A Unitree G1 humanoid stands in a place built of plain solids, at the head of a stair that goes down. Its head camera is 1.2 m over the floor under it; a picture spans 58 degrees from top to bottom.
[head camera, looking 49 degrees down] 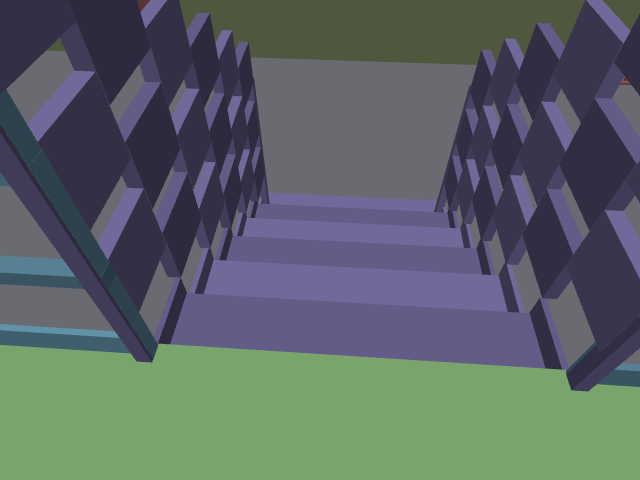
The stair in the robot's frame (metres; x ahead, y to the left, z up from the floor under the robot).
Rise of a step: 0.17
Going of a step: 0.30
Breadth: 1.32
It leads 4 degrees to the right of straight ahead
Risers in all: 7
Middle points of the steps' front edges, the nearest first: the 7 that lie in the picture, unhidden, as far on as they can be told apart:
0.58 -0.11 0.00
0.88 -0.13 -0.17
1.18 -0.15 -0.34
1.48 -0.17 -0.52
1.78 -0.19 -0.69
2.08 -0.21 -0.86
2.38 -0.24 -1.04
